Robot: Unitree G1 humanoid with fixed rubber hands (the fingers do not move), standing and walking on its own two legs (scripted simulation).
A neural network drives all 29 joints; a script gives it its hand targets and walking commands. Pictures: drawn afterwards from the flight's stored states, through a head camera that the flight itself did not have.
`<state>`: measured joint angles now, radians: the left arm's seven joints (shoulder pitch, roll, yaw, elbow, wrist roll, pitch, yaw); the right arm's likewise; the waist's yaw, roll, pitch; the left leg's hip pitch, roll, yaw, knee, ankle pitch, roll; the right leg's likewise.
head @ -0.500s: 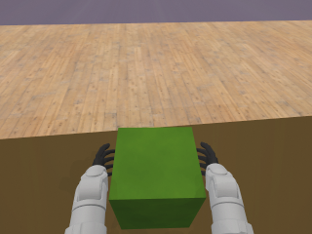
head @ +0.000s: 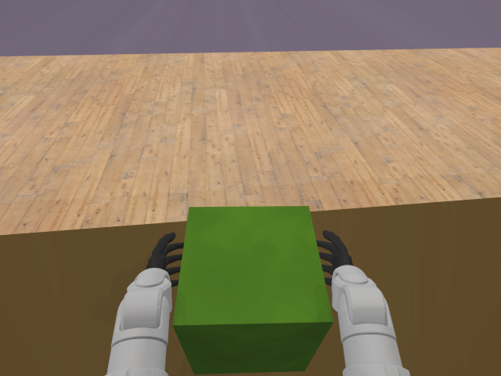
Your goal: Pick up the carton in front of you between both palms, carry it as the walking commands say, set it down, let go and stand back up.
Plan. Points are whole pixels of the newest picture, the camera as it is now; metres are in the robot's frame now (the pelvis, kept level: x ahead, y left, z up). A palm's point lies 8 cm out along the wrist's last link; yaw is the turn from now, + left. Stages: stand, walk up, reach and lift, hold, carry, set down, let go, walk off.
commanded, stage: hold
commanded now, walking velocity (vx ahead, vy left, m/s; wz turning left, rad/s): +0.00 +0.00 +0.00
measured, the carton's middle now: (249, 292) +0.30 +0.00 -0.03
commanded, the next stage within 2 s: carry in 0.72 s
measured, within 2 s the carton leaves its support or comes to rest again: neither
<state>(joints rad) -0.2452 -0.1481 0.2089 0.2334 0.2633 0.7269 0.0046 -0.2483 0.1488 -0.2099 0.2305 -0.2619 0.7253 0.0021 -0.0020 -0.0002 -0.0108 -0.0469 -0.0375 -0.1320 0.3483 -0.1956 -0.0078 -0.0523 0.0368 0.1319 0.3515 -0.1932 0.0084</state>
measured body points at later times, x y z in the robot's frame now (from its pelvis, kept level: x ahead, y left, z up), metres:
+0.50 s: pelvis -0.01 +0.00 +0.00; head -0.06 +0.00 +0.45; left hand +0.29 +0.15 +0.04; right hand +0.29 -0.15 +0.05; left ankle +0.00 +0.13 -0.75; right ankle +0.01 -0.13 -0.75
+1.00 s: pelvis +0.05 -0.01 -0.01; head +0.00 -0.01 +0.43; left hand +0.34 +0.14 +0.06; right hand +0.35 -0.16 +0.06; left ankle +0.01 +0.12 -0.74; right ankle +0.01 -0.13 -0.75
